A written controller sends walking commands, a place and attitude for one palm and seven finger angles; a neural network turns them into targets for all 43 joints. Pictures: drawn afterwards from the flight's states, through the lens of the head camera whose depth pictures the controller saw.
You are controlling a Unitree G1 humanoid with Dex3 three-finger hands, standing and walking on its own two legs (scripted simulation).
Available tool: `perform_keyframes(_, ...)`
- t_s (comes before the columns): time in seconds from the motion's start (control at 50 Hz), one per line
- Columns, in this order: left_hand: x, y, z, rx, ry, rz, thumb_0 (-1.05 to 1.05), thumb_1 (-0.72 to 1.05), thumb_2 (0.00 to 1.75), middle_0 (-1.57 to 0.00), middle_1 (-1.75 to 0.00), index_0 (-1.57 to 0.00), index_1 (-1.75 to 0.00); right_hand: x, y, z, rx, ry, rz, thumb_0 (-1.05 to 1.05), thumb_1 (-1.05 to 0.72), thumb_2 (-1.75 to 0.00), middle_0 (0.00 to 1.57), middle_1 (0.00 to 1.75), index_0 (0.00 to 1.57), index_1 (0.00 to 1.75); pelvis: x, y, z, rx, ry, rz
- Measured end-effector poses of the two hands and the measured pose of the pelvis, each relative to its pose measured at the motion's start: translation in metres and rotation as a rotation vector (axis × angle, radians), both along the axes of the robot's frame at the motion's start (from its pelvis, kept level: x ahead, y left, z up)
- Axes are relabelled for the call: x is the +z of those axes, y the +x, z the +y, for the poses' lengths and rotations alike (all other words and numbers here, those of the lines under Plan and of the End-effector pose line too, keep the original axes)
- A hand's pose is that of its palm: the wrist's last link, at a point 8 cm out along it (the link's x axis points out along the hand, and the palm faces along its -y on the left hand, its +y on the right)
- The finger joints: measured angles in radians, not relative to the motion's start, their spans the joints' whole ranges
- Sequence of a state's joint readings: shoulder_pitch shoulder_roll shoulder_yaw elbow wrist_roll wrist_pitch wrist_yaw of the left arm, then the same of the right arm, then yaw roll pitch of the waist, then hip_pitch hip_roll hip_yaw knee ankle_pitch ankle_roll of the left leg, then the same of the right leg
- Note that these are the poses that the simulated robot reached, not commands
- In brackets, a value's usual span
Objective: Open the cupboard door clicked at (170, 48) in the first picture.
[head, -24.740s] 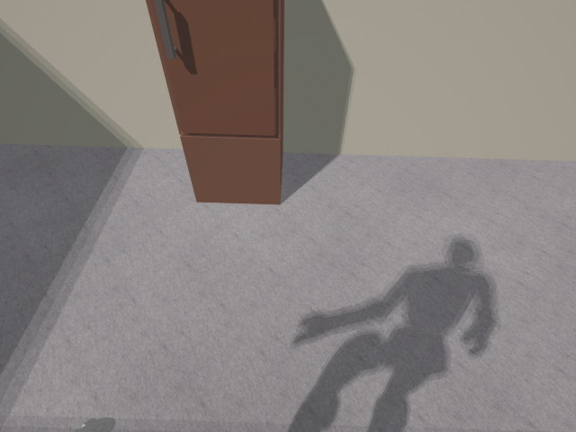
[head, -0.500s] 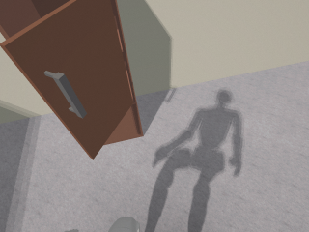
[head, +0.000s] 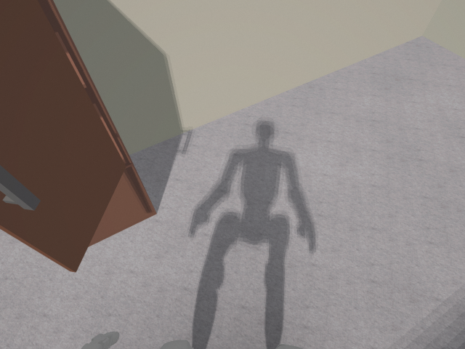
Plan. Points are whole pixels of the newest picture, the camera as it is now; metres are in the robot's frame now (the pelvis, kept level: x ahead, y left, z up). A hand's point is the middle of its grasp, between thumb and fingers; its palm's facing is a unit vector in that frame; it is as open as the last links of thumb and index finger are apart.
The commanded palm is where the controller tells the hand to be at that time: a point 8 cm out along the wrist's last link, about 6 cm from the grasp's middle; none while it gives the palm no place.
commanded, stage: walk to a spot facing it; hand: left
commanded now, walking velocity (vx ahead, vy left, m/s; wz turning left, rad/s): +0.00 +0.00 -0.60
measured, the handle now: out of the picture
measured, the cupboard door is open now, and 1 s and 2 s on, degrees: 51 51 51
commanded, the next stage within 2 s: turn to face it in 1.76 s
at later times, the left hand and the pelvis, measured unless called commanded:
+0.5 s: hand (167, 320) +0.18 +0.15 -0.14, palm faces -0.29 -0.93 -0.22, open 7.4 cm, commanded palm none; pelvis +0.02 -0.02 +0.01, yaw -18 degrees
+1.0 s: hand (210, 268) +0.29 +0.08 -0.16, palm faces -0.52 -0.83 -0.18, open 7.4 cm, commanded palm none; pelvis +0.17 -0.08 +0.01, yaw -36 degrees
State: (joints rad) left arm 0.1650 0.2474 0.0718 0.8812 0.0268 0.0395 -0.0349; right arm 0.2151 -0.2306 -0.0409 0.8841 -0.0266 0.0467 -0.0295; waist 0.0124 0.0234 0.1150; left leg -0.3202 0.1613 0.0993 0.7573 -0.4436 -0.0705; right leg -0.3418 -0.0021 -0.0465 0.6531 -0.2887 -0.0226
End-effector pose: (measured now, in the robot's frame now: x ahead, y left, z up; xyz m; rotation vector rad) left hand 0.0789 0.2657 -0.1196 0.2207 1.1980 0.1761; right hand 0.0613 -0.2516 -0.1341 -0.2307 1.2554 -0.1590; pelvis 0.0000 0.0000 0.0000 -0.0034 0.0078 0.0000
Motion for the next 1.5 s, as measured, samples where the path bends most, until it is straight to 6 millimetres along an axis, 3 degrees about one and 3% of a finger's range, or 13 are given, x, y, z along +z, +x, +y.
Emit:
perform_keyframes(0.14, 0.006, 0.011, -0.017, -0.070, 0.021, 0.055, 0.00, 0.91, 0.90, -0.20, -0.30, -0.20, -0.30, 0.011, -0.018, -0.021, -0.114, -0.022, 0.023, 0.01, -0.91, -0.90, 0.20, 0.29, 0.20, 0.30, 0.012, 0.001, -0.004, -0.077, 0.021, 0.002)
perform_keyframes(0.36, -0.005, 0.059, -0.030, -0.191, -0.048, 0.049, 0.00, 0.91, 0.90, -0.20, -0.30, -0.20, -0.30, 0.023, -0.045, -0.001, -0.204, -0.036, -0.018, 0.00, -0.91, -0.90, 0.20, 0.29, 0.20, 0.30, 0.012, 0.012, 0.002, -0.209, -0.001, 0.017)
perform_keyframes(0.48, 0.009, 0.098, -0.063, -0.297, -0.047, 0.007, 0.00, 0.91, 0.90, -0.20, -0.30, -0.20, -0.30, 0.017, -0.075, -0.006, -0.290, 0.013, 0.022, 0.00, -0.91, -0.90, 0.20, 0.30, 0.20, 0.30, 0.016, 0.019, -0.016, -0.295, -0.009, 0.021)
perform_keyframes(0.6, 0.008, 0.125, -0.100, -0.381, -0.013, -0.039, 0.00, 0.91, 0.90, -0.20, -0.30, -0.20, -0.30, -0.003, -0.095, -0.035, -0.401, 0.044, 0.071, 0.01, -0.91, -0.90, 0.20, 0.30, 0.20, 0.30, 0.004, 0.031, -0.041, -0.363, 0.000, 0.008)
perform_keyframes(0.68, 0.013, 0.122, -0.110, -0.395, -0.007, 0.023, 0.00, 0.91, 0.90, -0.20, -0.30, -0.20, -0.30, 0.012, -0.074, -0.056, -0.434, 0.028, 0.035, 0.01, -0.91, -0.90, 0.20, 0.29, 0.20, 0.30, 0.016, 0.049, -0.051, -0.404, 0.013, 0.009)
perform_keyframes(0.8, 0.007, 0.127, -0.115, -0.417, -0.024, 0.157, 0.00, 0.91, 0.90, -0.20, -0.30, -0.20, -0.30, 0.032, -0.012, -0.079, -0.463, -0.012, -0.086, 0.01, -0.91, -0.90, 0.20, 0.29, 0.20, 0.30, 0.023, 0.089, -0.062, -0.480, 0.022, 0.016)
perform_keyframes(0.88, -0.008, 0.150, -0.114, -0.423, -0.033, 0.220, 0.00, 0.90, 0.90, -0.20, -0.30, -0.20, -0.30, 0.035, 0.036, -0.088, -0.468, -0.051, -0.162, 0.01, -0.91, -0.90, 0.20, 0.29, 0.20, 0.30, 0.014, 0.128, -0.066, -0.532, 0.009, 0.016)
perform_keyframes(0.94, -0.019, 0.184, -0.121, -0.469, -0.028, 0.245, 0.01, 0.91, 0.90, -0.20, -0.30, -0.20, -0.30, 0.032, 0.052, -0.089, -0.489, -0.084, -0.199, 0.00, -0.91, -0.90, 0.20, 0.29, 0.20, 0.30, 0.006, 0.152, -0.071, -0.583, 0.000, 0.013)
perform_keyframes(1.08, -0.002, 0.306, -0.199, -0.629, -0.061, 0.107, 0.01, 0.91, 0.90, -0.20, -0.30, -0.20, -0.30, 0.030, 0.024, -0.059, -0.639, 0.007, -0.029, 0.00, -0.91, -0.90, 0.20, 0.29, 0.20, 0.30, 0.022, 0.195, -0.104, -0.674, 0.011, 0.021)
perform_keyframes(1.18, 0.010, 0.388, -0.291, -0.782, -0.079, -0.003, 0.01, 0.91, 0.90, -0.19, -0.30, -0.20, -0.30, 0.020, -0.013, -0.037, -0.789, 0.105, 0.134, 0.00, -0.91, -0.90, 0.20, 0.29, 0.20, 0.30, 0.020, 0.224, -0.139, -0.735, 0.019, 0.021)
perform_keyframes(1.28, 0.009, 0.452, -0.393, -0.901, -0.091, -0.129, 0.00, 0.91, 0.90, -0.20, -0.30, -0.20, -0.30, 0.004, -0.039, -0.034, -0.897, 0.206, 0.296, 0.00, -0.91, -0.90, 0.20, 0.30, 0.20, 0.30, 0.000, 0.250, -0.195, -0.762, 0.030, 0.008)
perform_keyframes(1.36, 0.009, 0.466, -0.434, -0.896, -0.097, -0.164, 0.00, 0.91, 0.90, -0.20, -0.30, -0.20, -0.30, 0.000, -0.025, -0.073, -0.932, 0.216, 0.324, 0.01, -0.91, -0.90, 0.20, 0.29, 0.20, 0.30, 0.001, 0.266, -0.228, -0.779, 0.015, -0.007)
perform_keyframes(1.5, 0.008, 0.457, -0.443, -0.831, -0.055, 0.004, -0.02, 0.94, 0.90, -0.20, -0.30, -0.20, -0.30, 0.017, 0.076, -0.194, -0.908, 0.090, 0.067, 0.01, -0.91, -0.90, 0.20, 0.29, 0.20, 0.30, 0.022, 0.309, -0.281, -0.809, 0.014, 0.007)
